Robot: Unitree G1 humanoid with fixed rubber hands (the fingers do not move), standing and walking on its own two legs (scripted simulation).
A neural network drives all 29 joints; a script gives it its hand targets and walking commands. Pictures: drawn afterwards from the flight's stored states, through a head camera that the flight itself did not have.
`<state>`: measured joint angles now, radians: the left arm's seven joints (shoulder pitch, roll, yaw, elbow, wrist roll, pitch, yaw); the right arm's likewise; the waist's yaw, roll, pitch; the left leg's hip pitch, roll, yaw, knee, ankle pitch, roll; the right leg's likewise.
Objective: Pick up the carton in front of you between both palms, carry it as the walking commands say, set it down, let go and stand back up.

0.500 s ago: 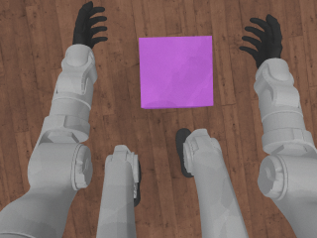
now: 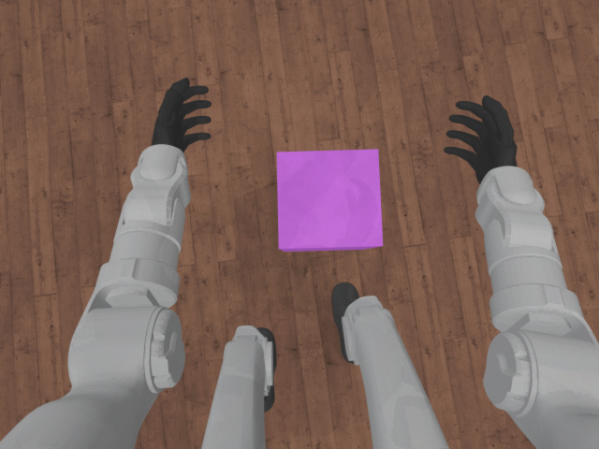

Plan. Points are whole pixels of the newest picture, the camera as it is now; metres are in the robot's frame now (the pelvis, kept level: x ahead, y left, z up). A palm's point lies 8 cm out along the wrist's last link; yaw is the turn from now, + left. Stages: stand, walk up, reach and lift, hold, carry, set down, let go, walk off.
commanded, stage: let go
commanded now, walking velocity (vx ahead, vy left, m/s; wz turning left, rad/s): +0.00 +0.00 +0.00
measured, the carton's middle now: (325, 207) +0.44 -0.09 -0.51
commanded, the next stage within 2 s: stand in 1.20 s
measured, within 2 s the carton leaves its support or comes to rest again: neither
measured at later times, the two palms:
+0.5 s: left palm (81, 277) +0.34 +0.18 +0.02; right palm (593, 284) +0.27 -0.26 +0.03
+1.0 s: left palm out of the picture +0.26 +0.25 +0.08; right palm (590, 334) +0.24 -0.22 +0.07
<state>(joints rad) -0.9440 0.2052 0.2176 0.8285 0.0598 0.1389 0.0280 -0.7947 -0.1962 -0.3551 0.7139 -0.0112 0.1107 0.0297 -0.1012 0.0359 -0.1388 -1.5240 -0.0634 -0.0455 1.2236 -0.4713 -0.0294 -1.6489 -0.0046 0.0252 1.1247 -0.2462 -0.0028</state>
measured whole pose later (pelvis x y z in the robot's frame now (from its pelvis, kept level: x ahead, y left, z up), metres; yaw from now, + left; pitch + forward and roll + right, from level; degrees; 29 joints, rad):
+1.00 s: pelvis +0.09 +0.02 +0.14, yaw -2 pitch -3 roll -2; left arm 0.22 0.20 0.04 0.43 0.01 0.10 -0.06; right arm 0.22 -0.22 -0.05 0.42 -0.01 0.12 0.07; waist 0.00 0.04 0.10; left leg -0.04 -0.01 -0.07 0.44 -0.35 0.02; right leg -0.17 0.01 0.01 0.40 -0.18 0.02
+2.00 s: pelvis +0.10 -0.01 +0.14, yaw +0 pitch -2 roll +0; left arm 0.14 0.34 0.03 0.92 0.03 0.00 0.01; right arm 0.22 -0.38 -0.01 0.81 -0.03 0.00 -0.03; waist 0.01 0.04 0.02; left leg -0.06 0.00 -0.10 0.44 -0.35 -0.02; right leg -0.22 0.02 -0.02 0.48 -0.23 -0.02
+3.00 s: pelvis +0.08 -0.01 +0.14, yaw -1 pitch -3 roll +0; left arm 0.10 0.38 0.01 1.05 0.01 -0.01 0.01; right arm 0.17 -0.40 0.00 0.97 -0.02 -0.01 -0.02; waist 0.01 0.02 0.03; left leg -0.03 -0.01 -0.09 0.36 -0.28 -0.01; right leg -0.19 0.01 -0.01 0.40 -0.16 -0.02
